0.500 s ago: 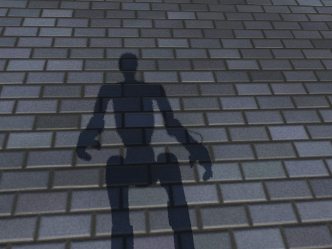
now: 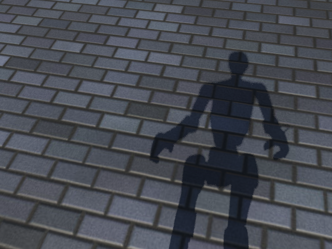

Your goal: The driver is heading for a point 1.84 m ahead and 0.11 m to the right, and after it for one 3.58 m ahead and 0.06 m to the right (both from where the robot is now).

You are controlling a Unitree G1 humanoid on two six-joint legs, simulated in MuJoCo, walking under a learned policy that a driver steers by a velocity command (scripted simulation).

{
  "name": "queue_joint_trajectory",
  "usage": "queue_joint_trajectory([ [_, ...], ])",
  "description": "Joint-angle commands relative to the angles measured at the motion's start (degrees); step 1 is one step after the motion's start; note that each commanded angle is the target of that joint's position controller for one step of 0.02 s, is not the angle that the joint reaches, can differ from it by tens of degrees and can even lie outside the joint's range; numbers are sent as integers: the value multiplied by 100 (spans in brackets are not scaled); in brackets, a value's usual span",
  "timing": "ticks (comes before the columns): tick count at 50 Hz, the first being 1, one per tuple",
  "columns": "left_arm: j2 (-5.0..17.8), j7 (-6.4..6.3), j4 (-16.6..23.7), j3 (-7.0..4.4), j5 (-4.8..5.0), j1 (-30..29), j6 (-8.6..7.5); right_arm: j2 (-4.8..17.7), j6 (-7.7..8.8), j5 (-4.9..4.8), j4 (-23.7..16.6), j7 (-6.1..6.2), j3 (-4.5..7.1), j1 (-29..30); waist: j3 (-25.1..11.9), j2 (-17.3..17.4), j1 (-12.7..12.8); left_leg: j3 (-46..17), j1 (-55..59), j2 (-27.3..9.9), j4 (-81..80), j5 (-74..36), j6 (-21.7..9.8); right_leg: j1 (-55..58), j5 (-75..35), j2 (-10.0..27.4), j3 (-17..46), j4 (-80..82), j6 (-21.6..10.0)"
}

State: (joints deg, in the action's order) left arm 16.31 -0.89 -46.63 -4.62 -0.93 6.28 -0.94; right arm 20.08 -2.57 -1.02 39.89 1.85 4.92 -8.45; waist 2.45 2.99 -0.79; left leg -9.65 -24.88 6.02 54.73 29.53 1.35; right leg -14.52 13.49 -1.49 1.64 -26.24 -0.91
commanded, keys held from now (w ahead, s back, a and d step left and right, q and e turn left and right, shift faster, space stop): q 0.12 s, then no key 0.32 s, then w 0.56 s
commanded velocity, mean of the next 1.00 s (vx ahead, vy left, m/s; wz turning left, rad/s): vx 0.17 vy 0.00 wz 0.21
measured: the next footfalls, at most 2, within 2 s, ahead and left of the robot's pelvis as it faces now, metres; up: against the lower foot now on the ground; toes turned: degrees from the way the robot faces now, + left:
left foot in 0.32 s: +0.03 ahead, +0.15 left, +0.00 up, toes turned +8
right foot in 0.78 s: +0.13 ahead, -0.07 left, +0.00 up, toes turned +8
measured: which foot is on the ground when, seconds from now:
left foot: up 0.00-0.30, down 0.32-0.78, up 0.80-1.00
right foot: down 0.00-0.32, up 0.34-0.76, down 0.78-1.00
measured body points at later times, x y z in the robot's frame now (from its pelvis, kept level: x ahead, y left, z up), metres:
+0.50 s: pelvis +0.00 +0.05 +0.00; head +0.02 +0.08 +0.45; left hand +0.06 +0.36 -0.13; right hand +0.20 -0.18 -0.08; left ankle -0.01 +0.15 -0.74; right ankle -0.01 -0.10 -0.68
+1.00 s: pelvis +0.13 +0.02 +0.01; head +0.15 +0.00 +0.46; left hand +0.10 +0.30 -0.11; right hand +0.32 -0.22 -0.11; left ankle +0.16 +0.20 -0.67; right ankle +0.09 -0.07 -0.74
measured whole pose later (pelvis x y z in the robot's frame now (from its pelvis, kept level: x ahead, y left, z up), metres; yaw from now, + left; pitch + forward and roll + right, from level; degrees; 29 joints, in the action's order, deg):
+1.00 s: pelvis +0.13 +0.02 +0.01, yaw +9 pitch +1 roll +1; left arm 14.9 0.9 -53.6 -1.5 0.1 20.3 -5.0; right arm 17.9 3.7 -0.7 43.4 -0.8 3.8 -11.9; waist 0.5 2.6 2.8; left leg -0.8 -33.5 -4.5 55.2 10.7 -0.5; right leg -3.1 14.1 -1.3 -1.9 -16.1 -2.9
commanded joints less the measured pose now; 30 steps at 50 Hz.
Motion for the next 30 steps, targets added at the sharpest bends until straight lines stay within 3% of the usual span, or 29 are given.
queue_joint_trajectory([
  [1, 674, -80, 475, -99, 97, -445, -40, 777, -44, -1, -185, 21, 288, -413, -385, -1039, -110, 106, -1011, -414, 1427, -220, 350, 952, -2127, 1642, 1218, 724, -1062],
  [4, 801, -179, 376, -106, 39, -106, 45, 441, -45, -74, -435, -44, 163, -28, -376, -1209, 144, 546, -1064, -540, 880, -570, 497, 1182, -2420, 1521, 681, 822, -1161],
  [7, 985, -192, 344, -154, 36, 54, 101, 311, -24, -25, -616, -89, 75, 187, -570, -1212, 316, 691, -758, -761, 44, -555, 516, 1450, -2563, 1708, 528, 801, -1258],
  [9, 1127, -126, 353, -185, 67, -40, 125, 240, -16, 19, -652, -119, 18, 155, -619, -1250, 295, 868, -152, -776, -565, -531, 428, 1179, -2676, 1732, 352, 794, -1255],
  [12, 1221, -19, 294, -190, 164, -51, 130, 333, -42, 25, -599, -150, 34, -11, -587, -1299, 243, 1076, 447, -661, -1450, -733, 264, 1026, -2633, 1788, 314, 649, -1202],
  [14, 1184, 7, 243, -150, 270, -179, 132, 302, -49, 39, -446, -184, 47, -357, -571, -1217, -3, 1214, 1190, -547, -2748, -1667, 10, 795, -2335, 1686, 202, 290, -958],
  [15, 1002, 23, 124, -82, 284, 31, 113, 393, -48, 53, -386, -177, 77, -479, -583, -1020, -54, 1125, 1814, -535, -3422, -2319, -164, 453, -1900, 1530, 58, 16, -648],
  [16, 668, 67, 58, 37, 99, 329, 71, 702, -51, 55, -408, -121, 141, -588, -874, -126, 50, 192, 2744, -1255, -3518, -3861, -376, -187, -698, 1143, -361, -767, -120],
  [17, 326, 111, 214, 165, -102, 379, 24, 1068, -46, 176, -596, -68, 149, -325, -946, 1319, 255, -1241, 2905, -2580, -3358, -5311, -1289, -1207, 1903, 509, -686, -1742, 400],
  [18, 750, 27, 263, 35, 18, -110, 65, 669, 77, 300, -559, -129, 53, -437, -1015, 763, -193, -1357, 2258, -2751, -3488, -4770, -1927, -1149, 2463, 532, -132, -2586, 509],
  [19, 905, 3, 237, -30, 140, -114, 113, 554, 182, 303, -473, -163, 1, -250, -762, 605, -58, -965, 2013, -2450, -3576, -4311, -1823, -1183, 2279, 582, -14, -2991, 493],
  [21, 917, -75, 38, -83, 128, 88, 206, 494, 297, 199, -411, -162, -11, 132, -500, 597, 66, -521, 1870, -2027, -3634, -3743, -1405, -1300, 1718, 619, 83, -3077, 503],
  [22, 904, -95, -13, -93, 104, 163, 233, 441, 325, 183, -369, -141, -42, 225, -457, 570, 132, -374, 1694, -1944, -3635, -4024, -1368, -1126, 1436, 598, 98, -3145, 540],
  [24, 764, -45, -109, -55, 124, 341, 191, 348, 334, 127, -169, -108, -56, -61, -595, 554, 78, -309, 1841, -1758, -3974, -2348, -1354, -1082, 957, 543, -99, -2871, 557],
  [26, 770, -3, 8, -37, 195, -33, 101, 497, 329, 68, -36, -77, 1, -284, -277, 665, -162, -719, 2027, -1816, -4408, -504, -1378, -1497, 815, 525, -166, -2476, 457],
  [30, 718, 75, 75, 5, 200, -290, -135, 584, 437, 53, 84, -57, 50, -375, -52, 477, -243, -986, 2248, -2036, -4653, -243, -1431, -1587, 763, 580, -118, -1573, 203],
])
